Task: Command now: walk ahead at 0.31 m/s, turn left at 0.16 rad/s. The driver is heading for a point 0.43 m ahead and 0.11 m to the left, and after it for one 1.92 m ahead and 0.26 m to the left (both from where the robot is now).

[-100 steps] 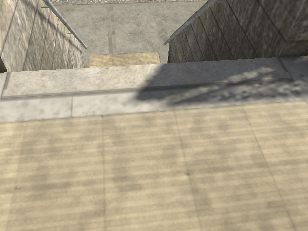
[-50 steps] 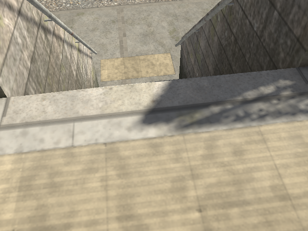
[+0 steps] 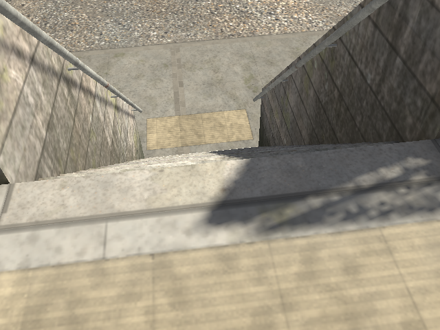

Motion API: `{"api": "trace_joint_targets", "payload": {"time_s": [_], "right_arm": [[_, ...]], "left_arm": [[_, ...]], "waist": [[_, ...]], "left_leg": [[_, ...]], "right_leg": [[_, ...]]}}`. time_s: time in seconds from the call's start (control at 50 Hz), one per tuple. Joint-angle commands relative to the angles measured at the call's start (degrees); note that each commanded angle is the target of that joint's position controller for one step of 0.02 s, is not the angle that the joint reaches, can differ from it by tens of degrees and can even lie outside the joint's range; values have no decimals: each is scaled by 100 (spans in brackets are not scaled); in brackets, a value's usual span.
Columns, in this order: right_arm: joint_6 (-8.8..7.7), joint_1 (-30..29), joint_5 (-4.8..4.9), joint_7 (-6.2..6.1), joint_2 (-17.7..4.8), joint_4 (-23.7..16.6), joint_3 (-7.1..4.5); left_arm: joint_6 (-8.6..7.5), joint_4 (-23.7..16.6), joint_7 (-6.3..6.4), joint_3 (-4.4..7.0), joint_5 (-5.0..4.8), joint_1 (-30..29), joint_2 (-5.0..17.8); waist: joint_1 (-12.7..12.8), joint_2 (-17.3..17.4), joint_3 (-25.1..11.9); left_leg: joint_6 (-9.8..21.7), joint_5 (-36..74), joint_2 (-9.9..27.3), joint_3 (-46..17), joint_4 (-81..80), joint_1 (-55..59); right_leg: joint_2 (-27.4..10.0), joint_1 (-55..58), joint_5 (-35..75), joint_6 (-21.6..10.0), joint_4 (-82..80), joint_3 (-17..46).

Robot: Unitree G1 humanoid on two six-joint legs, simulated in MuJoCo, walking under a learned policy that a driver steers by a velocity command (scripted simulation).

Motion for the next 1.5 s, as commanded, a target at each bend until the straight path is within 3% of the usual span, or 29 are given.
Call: {"api": "trace_joint_targets", "payload": {"time_s": [0.02, 0.04, 0.06, 0.08, 0.12, 0.18, 0.3, 0.42, 0.48, 0.52, 0.54, 0.56, 0.58, 0.6, 0.64, 0.7, 0.82, 0.9, 1.04, 1.1, 1.12, 1.14, 1.16, 1.18, 1.2, 1.22, 1.26, 1.32, 1.5], "right_arm": [[-74, -648, 59, 60, -857, -451, -141], [-98, -939, 40, 68, -753, -604, -105], [-167, -913, 26, 48, -261, -839, 2], [-228, -901, 103, 24, -395, -856, -51], [-261, -710, 225, 87, -498, -768, -106], [-185, -703, 116, 138, -456, -691, -208], [-36, -1693, 58, 291, -139, -1275, -112], [-37, -2726, 20, 519, -80, -1883, 5], [-20, -2472, 21, 613, -363, -2014, -124], [17, -1145, 19, 601, -906, -1754, -390], [47, -307, -15, 489, -1246, -1549, -573], [74, -319, -109, 346, -1720, -1546, -601], [13, -272, -238, 348, -1679, -1742, -542], [-46, -523, -247, 357, -1346, -1791, -450], [-142, -1364, -62, 387, -962, -1927, -346], [-192, -1575, -189, 365, -730, -1904, -223], [-172, -1383, -305, 170, -707, -1466, -107], [-57, -1255, -311, 52, -1047, -1306, -171], [334, -1118, -144, -165, -1100, -1420, -234], [455, -1330, -33, -240, -1223, -1589, -278], [426, -1247, -24, -239, -1218, -1599, -287], [347, -1337, -220, -192, -1023, -1820, -225], [248, -1498, -400, -114, -701, -2040, -135], [209, -1489, -299, -20, -899, -1925, -184], [214, -1518, -124, 10, -961, -1902, -217], [-28, -725, -542, -96, -1372, -1919, -357], [-143, -1007, -708, -165, -1012, -1937, -252], [-40, -852, -388, -24, -904, -1895, -180], [38, -931, -356, -8, -1056, -1829, -39]], "left_arm": [[-231, 69, -43, 192, 6, 557, 513], [-225, 256, -8, 309, 60, 1373, 805], [-233, 356, 4, 467, 78, 2174, 1492], [-317, 352, -24, 319, 205, 2145, 1156], [-404, -13, -25, 105, 138, 1051, 556], [-393, -77, -52, -12, 211, 842, 304], [-318, -156, 132, 12, 325, 1043, 701], [-224, -177, 187, 65, 196, 1507, 862], [-135, -333, 234, 140, 162, 1338, 1123], [-45, -529, 258, 203, 158, 1019, 1315], [-79, -673, 242, 201, 139, 854, 1318], [-215, -939, 121, -14, 356, 1315, 418], [-464, -1124, 30, -41, 128, 1318, 586], [-554, -1328, 15, 72, -52, 585, 924], [-493, -1351, 139, 138, 61, 453, 978], [-152, -1251, 176, 207, 119, 927, 876], [3, -1365, 172, 96, 161, 337, 603], [49, -1609, 95, 126, 73, -267, 820], [140, -2000, -100, 141, 76, -516, 738], [112, -1936, -229, 168, 40, -94, 709], [94, -1898, -210, 271, 87, 224, 975], [106, -1957, -115, 444, 164, 566, 1618], [111, -1971, -98, 490, 292, 801, 1962], [89, -2061, -98, 359, 268, 740, 1456], [81, -2163, -71, 350, 205, 327, 1349], [-251, -2122, -143, 323, 583, 234, 1057], [-374, -2173, -160, 333, 418, -159, 1179], [-370, -2328, -316, 413, 439, -46, 1368], [-452, -2656, -364, 492, 269, 308, 1462]], "waist": [[642, 424, 603], [1000, -114, 318], [1129, -1836, -162], [1025, -1563, -256], [472, -742, 463], [285, -684, 532], [338, -405, 745], [502, -374, 913], [69, -775, 418], [-690, -928, -314], [-1135, -664, -671], [-359, 1128, -1176], [-390, 805, -2451], [-507, 285, -1812], [29, -503, -617], [411, -318, -485], [260, 221, -606], [-6, 287, -444], [-63, 301, -266], [233, 274, -502], [397, 60, -723], [406, -936, -1106], [377, -1918, -1458], [478, -950, -1650], [318, -709, -1144], [-13, -822, -1195], [-159, -792, -598], [-73, -547, -677], [338, -729, -568]], "left_leg": [[800, 156, 838, -1229, -928, -1579], [522, 941, 388, -721, 296, -2244], [88, 142, -388, 136, 2433, -3387], [122, -904, -429, -692, 3859, -3778], [451, 118, 157, -992, 4369, -4134], [532, 1167, 416, -792, 3684, -3686], [218, 2075, 435, -396, 2488, -3990], [449, 2274, 250, 404, 1104, -3642], [772, 1655, -246, 846, 1006, -2673], [1084, 1543, -606, 839, 702, -963], [1296, 2090, -434, 225, 138, 566], [2095, 3512, 1177, -2417, 322, 2556], [2845, 3480, 2052, -4568, -575, 2946], [2469, 4025, 1787, -3696, -798, 2329], [1937, 4383, 1204, -2256, -960, 483], [1741, 4954, 988, -1323, -1234, -900], [1192, 5377, 595, -134, -1317, -851], [1112, 4594, 890, -196, -1391, -262], [1342, 4797, 1607, -608, -608, 867], [962, 5405, 1300, -181, 226, 687], [603, 5095, 937, 132, 963, 218], [128, 2962, 354, 541, 2441, -1167], [-162, -1545, -773, 195, 3781, -2925], [-151, -1652, -397, -615, 4369, -3099], [-160, -1163, -269, -585, 4425, -3364], [-310, -1142, -52, -678, 4069, -3076], [-405, -406, 18, -453, 3894, -2639], [-697, 434, -84, -198, 3313, -2541], [-726, 70, 212, -215, 1555, -2391]], "right_leg": [[197, 1293, 982, 69, -1079, -168], [-326, 2255, 777, -45, -1453, 640], [-1724, 3242, 41, -678, -2465, 2898], [-2396, 2939, -275, -1121, -2886, 4241], [-2090, 2272, -321, -690, -2940, 2877], [-1412, 1907, 1721, -111, -2949, 1037], [-1353, 1625, 2986, -237, -3238, -30], [-1492, 2105, 4041, -161, -2993, -832], [-1611, 2479, 6911, -94, -1940, -1088], [-1558, 2122, 7639, 4, -69, -1056], [-1236, 1016, 6300, 278, 1494, -1024], [-84, -1505, -443, 643, 3940, -795], [370, -1981, -1347, 622, 5056, 722], [33, -2299, -826, 492, 4953, 1031], [-401, -2048, -90, 527, 4024, 846], [-679, -1050, 268, 612, 3217, 736], [-705, -821, 1894, 679, 984, 619], [-553, -1093, 1958, 635, 359, 607], [-352, -1828, 292, 527, 249, 361], [15, -715, 1104, 269, -1031, -21], [-36, 191, 2366, 32, -1601, 300], [-1121, 1472, 4997, -498, -1557, 1876], [-2309, 2473, 7062, -1755, -1508, 3613], [-2192, 2463, 6584, -1746, -1465, 3174], [-1793, 2117, 5985, -1409, -1478, 2535], [-1532, 1846, 4835, -1420, -1947, 2334], [-1097, 778, 4131, -1247, -2192, 1949], [-909, 928, 4539, -1293, -2099, 1762], [-1336, 1455, 3893, -1397, -1904, 2800]]}}
Keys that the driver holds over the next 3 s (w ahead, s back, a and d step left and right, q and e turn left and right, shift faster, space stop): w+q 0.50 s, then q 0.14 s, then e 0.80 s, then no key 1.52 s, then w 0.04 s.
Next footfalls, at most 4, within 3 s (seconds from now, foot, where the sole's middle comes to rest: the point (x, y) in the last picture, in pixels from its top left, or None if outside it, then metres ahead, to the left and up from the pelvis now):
0.54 left None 0.38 0.15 -0.77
1.12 right None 0.51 -0.02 -0.77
1.64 left None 0.52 0.23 -0.77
1.90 right None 0.48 -0.02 -0.77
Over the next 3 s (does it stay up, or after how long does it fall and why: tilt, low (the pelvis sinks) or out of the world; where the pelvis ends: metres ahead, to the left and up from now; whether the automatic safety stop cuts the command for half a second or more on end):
stays up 0.47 0.14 0.00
